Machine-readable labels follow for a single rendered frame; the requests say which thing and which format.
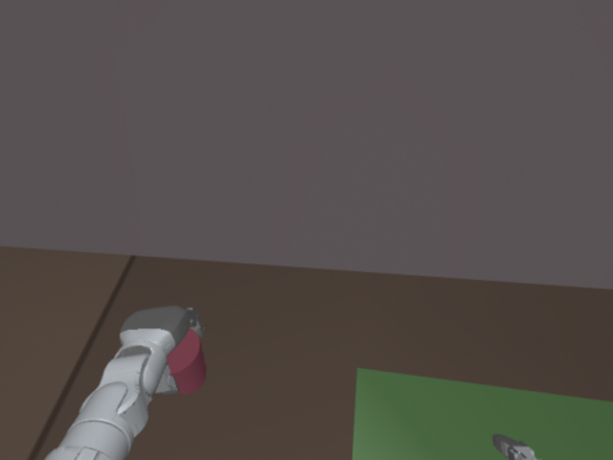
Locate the cup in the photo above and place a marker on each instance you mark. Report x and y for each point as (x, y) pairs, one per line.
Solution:
(186, 363)

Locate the right robot hand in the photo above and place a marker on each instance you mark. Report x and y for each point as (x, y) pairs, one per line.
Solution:
(512, 449)

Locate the left robot hand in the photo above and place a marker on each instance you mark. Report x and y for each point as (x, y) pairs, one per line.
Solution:
(166, 327)

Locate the left robot arm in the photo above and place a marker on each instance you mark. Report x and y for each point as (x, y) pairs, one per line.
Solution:
(117, 411)

